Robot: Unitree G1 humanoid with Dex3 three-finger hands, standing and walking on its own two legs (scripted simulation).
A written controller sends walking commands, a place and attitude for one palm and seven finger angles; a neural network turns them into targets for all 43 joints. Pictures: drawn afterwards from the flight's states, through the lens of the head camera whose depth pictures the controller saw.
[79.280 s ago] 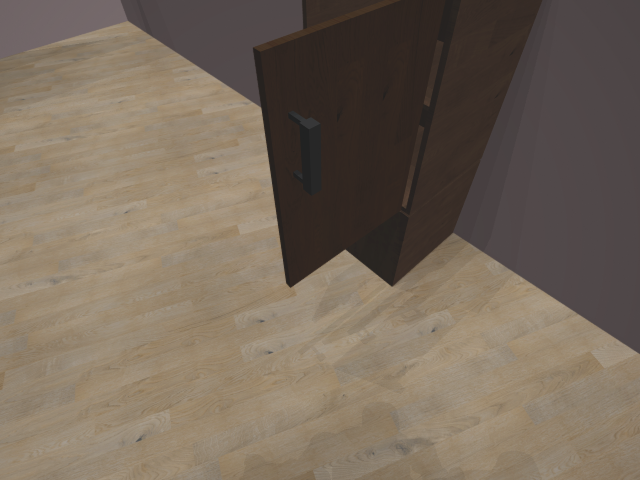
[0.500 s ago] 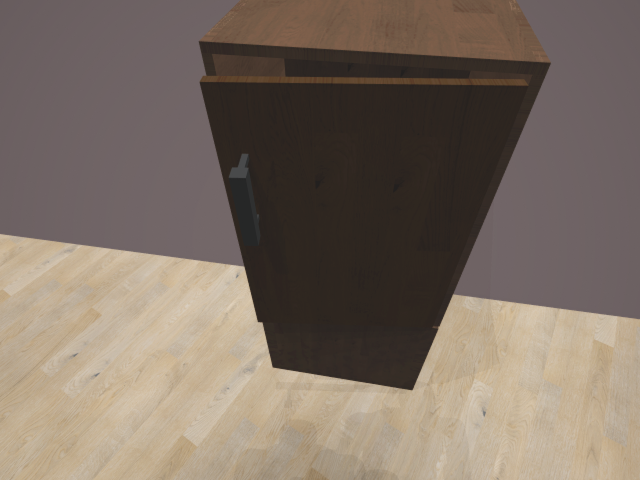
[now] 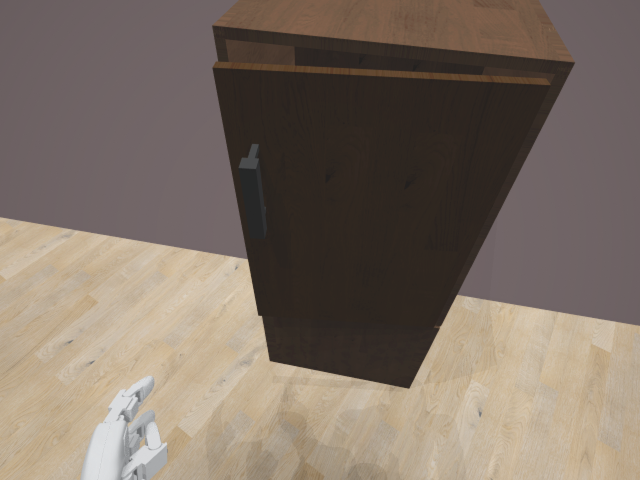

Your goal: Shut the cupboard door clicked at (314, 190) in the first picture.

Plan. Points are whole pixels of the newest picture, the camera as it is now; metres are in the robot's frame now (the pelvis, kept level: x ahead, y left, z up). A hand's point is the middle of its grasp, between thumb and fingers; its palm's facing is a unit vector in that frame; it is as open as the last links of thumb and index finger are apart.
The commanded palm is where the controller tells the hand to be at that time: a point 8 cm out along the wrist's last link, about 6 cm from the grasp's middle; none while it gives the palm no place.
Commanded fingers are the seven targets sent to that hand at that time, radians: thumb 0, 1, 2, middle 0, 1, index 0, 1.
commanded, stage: raise the hand and make a fist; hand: left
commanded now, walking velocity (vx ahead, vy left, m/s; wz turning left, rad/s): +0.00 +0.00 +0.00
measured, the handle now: (256, 192) +0.50 +0.13 +0.08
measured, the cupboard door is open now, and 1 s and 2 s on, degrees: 8 8 8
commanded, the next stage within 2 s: bring the fist close to the handle in 1.78 s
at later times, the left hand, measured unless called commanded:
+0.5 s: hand (186, 449) +0.16 +0.16 +0.01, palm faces -0.06 -1.00 -0.07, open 5.1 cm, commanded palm +0.13 +0.22 +0.00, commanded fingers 0.00 0.90 0.90 -0.79 -0.94 -0.79 -0.94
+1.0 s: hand (154, 414) +0.18 +0.19 +0.04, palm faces -0.01 -1.00 -0.05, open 3.2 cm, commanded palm +0.16 +0.25 +0.05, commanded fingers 0.00 0.90 0.90 -1.25 -1.44 -1.25 -1.44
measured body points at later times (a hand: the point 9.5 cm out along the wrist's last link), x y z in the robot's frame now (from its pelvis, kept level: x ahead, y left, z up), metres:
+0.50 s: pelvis -0.05 -0.03 -0.08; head -0.01 -0.03 +0.37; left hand +0.15 +0.21 +0.02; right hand +0.17 -0.24 -0.14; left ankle +0.03 +0.10 -0.72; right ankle -0.04 -0.13 -0.73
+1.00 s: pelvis -0.02 +0.01 -0.04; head +0.01 +0.01 +0.41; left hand +0.18 +0.25 +0.04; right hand +0.17 -0.22 -0.10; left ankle +0.03 +0.10 -0.73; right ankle -0.04 -0.12 -0.73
